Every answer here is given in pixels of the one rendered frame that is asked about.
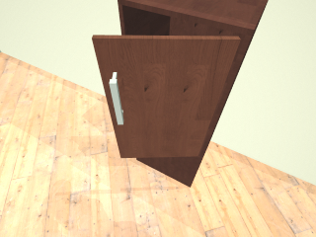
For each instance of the cupboard door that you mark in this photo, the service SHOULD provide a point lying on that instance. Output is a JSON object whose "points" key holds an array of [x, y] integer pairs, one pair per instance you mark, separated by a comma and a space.
{"points": [[169, 87]]}

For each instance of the handle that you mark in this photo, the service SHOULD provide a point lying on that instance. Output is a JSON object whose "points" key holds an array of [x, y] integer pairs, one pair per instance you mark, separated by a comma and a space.
{"points": [[114, 86]]}

